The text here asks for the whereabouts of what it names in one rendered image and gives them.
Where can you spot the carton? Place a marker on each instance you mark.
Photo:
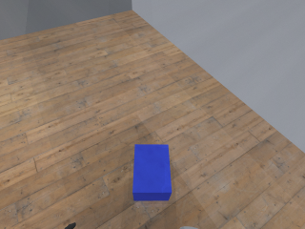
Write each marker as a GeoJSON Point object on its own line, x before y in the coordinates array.
{"type": "Point", "coordinates": [151, 173]}

